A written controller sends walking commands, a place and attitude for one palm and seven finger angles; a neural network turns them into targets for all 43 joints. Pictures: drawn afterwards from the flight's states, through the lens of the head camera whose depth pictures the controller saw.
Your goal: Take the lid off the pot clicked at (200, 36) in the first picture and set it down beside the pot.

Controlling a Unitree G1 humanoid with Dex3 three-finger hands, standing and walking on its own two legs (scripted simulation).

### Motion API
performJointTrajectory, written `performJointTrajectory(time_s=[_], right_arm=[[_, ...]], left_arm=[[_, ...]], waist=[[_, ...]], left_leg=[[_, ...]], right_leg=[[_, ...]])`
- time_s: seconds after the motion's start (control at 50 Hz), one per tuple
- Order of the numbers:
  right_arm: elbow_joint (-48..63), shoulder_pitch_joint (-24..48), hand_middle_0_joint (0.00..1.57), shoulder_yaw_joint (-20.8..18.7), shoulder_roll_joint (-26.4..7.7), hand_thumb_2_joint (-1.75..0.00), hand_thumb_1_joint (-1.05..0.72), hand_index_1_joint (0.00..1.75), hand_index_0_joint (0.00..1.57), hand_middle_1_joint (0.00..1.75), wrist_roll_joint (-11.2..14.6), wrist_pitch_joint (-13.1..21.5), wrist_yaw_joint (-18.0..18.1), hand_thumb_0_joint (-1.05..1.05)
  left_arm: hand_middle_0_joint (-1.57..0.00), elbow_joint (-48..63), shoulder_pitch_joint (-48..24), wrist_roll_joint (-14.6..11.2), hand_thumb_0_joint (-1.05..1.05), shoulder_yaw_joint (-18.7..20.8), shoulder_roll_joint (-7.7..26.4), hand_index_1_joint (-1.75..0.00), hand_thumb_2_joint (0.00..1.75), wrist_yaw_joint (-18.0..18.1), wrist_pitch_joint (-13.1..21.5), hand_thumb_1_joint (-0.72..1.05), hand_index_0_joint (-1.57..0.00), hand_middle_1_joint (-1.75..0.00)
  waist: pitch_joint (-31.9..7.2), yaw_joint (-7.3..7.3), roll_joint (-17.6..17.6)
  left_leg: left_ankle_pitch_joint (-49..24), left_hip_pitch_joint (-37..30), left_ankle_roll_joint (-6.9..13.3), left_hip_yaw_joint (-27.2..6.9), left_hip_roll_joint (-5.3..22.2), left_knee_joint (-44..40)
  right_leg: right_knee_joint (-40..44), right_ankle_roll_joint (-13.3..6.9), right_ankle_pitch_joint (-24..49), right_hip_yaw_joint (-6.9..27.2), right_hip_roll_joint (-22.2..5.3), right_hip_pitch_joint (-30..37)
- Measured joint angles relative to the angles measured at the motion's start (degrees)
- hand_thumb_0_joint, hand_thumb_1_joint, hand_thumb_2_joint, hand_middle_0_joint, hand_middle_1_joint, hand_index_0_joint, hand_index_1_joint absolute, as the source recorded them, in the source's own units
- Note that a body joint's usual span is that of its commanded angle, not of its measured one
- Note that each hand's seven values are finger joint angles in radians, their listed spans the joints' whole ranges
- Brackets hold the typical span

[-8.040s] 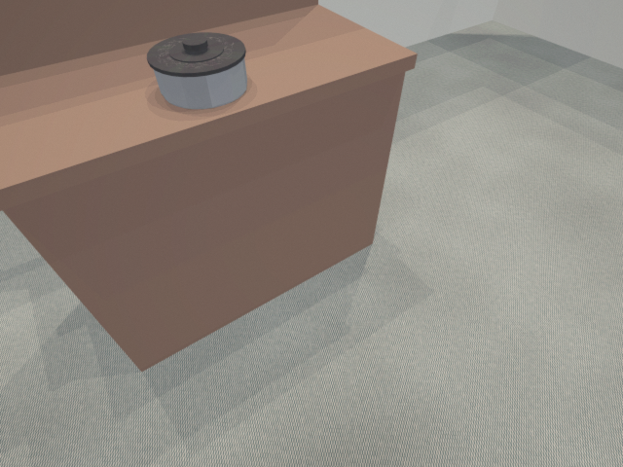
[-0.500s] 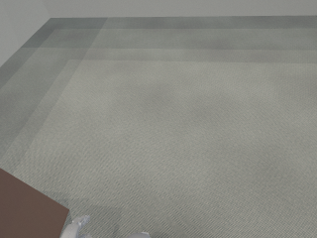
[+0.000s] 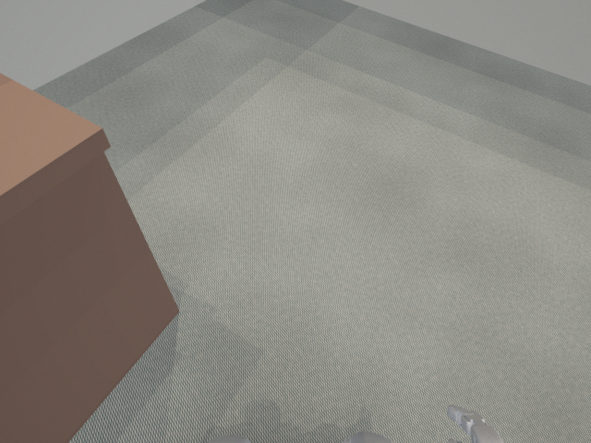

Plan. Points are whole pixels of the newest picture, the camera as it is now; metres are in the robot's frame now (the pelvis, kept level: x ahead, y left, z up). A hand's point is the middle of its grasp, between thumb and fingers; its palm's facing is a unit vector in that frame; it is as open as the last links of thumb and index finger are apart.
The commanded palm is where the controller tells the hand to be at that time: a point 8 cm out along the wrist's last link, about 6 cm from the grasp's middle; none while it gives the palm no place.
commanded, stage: turn to face it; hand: left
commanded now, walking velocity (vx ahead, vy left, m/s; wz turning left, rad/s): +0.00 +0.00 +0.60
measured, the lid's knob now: out of the picture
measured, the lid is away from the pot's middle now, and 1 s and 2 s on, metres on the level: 0.00 0.00 0.00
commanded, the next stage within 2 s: take the last steps up to it in 1.72 s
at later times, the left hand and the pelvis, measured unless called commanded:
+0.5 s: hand out of the picture +0.11 +0.20 -0.13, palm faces +0.27 -0.91 -0.31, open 7.4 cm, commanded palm none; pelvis +0.02 -0.04 +0.00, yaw +17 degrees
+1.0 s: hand out of the picture -0.13 +0.21 -0.18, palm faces +0.61 -0.74 -0.27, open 7.4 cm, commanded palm none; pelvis -0.02 +0.01 -0.01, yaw +37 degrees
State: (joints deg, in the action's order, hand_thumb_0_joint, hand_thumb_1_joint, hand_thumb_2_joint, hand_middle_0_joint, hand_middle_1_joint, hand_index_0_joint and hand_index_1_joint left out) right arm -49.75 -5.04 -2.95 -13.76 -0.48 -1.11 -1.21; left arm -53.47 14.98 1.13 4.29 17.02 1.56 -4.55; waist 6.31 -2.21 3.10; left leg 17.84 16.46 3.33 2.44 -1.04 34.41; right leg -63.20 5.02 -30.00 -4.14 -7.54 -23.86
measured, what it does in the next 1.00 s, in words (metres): steps on the spot, turning left: right foot, then left foot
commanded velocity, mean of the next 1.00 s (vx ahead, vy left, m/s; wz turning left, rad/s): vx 0.00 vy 0.00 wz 0.60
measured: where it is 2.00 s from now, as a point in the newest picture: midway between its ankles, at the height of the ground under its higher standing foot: outside the picture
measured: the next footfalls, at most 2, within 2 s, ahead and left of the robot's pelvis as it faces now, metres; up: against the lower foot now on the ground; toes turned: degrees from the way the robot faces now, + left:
right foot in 0.46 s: +0.10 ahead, -0.13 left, +0.00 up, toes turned +17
left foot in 0.92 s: -0.03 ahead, +0.10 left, +0.00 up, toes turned +39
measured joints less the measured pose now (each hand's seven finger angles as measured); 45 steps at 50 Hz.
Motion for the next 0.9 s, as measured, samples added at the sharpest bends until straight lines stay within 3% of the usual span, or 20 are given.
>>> performJointTrajectory(time_s=[0.12, 0.24, 0.38, 0.46, 0.52, 0.58, 0.64, 0.76, 0.86, 0.9], right_arm=[[-1.0, -2.8, 0.21, 0.7, 1.3, -0.89, -0.90, 0.30, 0.21, 0.30, 0.0, -0.3, 0.4, 0.01], [-2.2, -6.3, 0.21, 0.6, 2.2, -0.89, -0.90, 0.30, 0.21, 0.30, -0.1, -0.6, 0.4, 0.01], [-3.5, -9.7, 0.21, -0.3, 1.7, -0.89, -0.90, 0.30, 0.21, 0.30, -0.6, -1.1, 0.8, 0.01], [-4.1, -11.3, 0.21, -1.1, 0.8, -0.89, -0.90, 0.30, 0.21, 0.30, -0.2, -1.8, 0.9, 0.01], [-4.7, -10.8, 0.21, -2.1, -0.4, -0.89, -0.90, 0.30, 0.21, 0.30, -0.1, -2.5, 0.9, 0.01], [-4.8, -10.6, 0.20, -2.8, -1.6, -0.89, -0.91, 0.30, 0.20, 0.30, -0.5, -3.1, 0.2, 0.01], [-4.9, -10.4, 0.20, -2.9, -2.2, -0.89, -0.91, 0.30, 0.20, 0.30, -0.5, -3.3, -0.4, 0.01], [-5.1, -8.0, 0.20, -2.6, -2.4, -0.90, -0.91, 0.30, 0.20, 0.30, -0.4, -4.2, -0.8, 0.01], [-4.0, -4.3, 0.20, -1.9, -2.0, -0.90, -0.91, 0.30, 0.20, 0.30, 0.0, -3.5, -0.9, 0.01], [-3.0, -3.3, 0.20, -1.6, -1.8, -0.90, -0.91, 0.30, 0.20, 0.30, 0.1, -2.8, -0.9, 0.01]], left_arm=[[-0.20, 1.6, -3.0, 0.1, 0.01, -0.1, -0.1, -0.29, 0.89, -0.7, 0.8, 0.90, -0.20, -0.29], [-0.20, 2.9, -5.7, 0.0, 0.01, -0.5, -1.1, -0.29, 0.89, -0.5, 1.0, 0.90, -0.20, -0.30], [-0.20, 4.5, -8.8, -0.7, 0.01, -1.3, -2.7, -0.29, 0.89, 0.0, 1.4, 0.90, -0.20, -0.30], [-0.20, 6.1, -8.9, -1.0, 0.00, -2.1, -3.5, -0.29, 0.89, 0.0, 2.8, 0.90, -0.20, -0.30], [-0.20, 6.2, -8.5, -0.4, 0.00, -2.8, -4.6, -0.29, 0.89, 0.3, 3.5, 0.90, -0.20, -0.30], [-0.20, 5.8, -6.9, -0.4, 0.00, -3.2, -5.7, -0.30, 0.89, 0.2, 3.3, 0.90, -0.20, -0.30], [-0.20, 5.2, -5.5, -0.3, 0.00, -3.2, -6.3, -0.30, 0.89, 0.1, 3.3, 0.90, -0.21, -0.30], [-0.20, 4.1, -3.0, 0.2, 0.00, -3.1, -6.4, -0.30, 0.89, -0.1, 3.5, 0.90, -0.21, -0.30], [-0.20, 2.9, -1.0, 0.7, 0.00, -2.3, -4.8, -0.30, 0.89, -0.4, 3.0, 0.90, -0.21, -0.30], [-0.20, 2.4, -0.2, 0.6, 0.00, -1.7, -3.6, -0.30, 0.89, -0.5, 2.6, 0.90, -0.21, -0.30]], waist=[[-1.4, 0.67, -0.9], [-2.7, 2.32, -1.6], [-2.8, 4.84, -3.7], [-3.5, 5.24, -4.8], [-2.9, 5.38, -6.4], [-2.9, 5.60, -6.7], [-2.7, 5.65, -6.3], [-1.6, 4.10, -4.5], [-0.5, 2.08, -2.8], [-0.5, 1.55, -2.1]], left_leg=[[-4.2, -3.5, 0.6, -4.0, -1.4, -7.2], [-5.6, -3.9, 0.7, -7.7, -3.3, -9.1], [-5.5, -2.1, -0.5, -12.3, -4.9, -7.5], [-4.0, 0.3, -2.2, -14.7, -6.3, -3.7], [7.3, 6.1, -4.2, -11.8, -5.5, 11.3], [6.9, 11.1, -5.7, -7.5, -3.3, 26.4], [3.7, 12.8, -7.0, -5.4, -0.2, 32.7], [4.7, 10.3, -8.2, -3.3, 3.2, 26.7], [6.7, 5.4, -7.4, -0.1, 3.2, 14.2], [4.3, 2.4, -6.7, 1.1, 2.6, 7.2]], right_leg=[[-2.3, 1.3, 9.6, 3.9, 1.1, -5.1], [3.8, 1.9, 10.2, 5.5, 2.5, -4.3], [16.3, 0.8, 6.5, 5.7, 6.0, 0.5], [31.6, -0.4, 13.5, 5.3, 7.2, 7.6], [31.9, -5.1, 14.3, 3.2, 7.0, 8.4], [33.5, -5.8, 14.2, 1.0, 5.4, 10.5], [35.0, -5.6, 14.5, -1.2, 3.9, 12.3], [34.8, -4.7, 13.9, -5.2, 0.9, 13.5], [32.2, -3.0, 12.6, -8.0, -1.6, 12.4], [29.8, -1.9, 11.3, -9.3, -2.7, 11.5]])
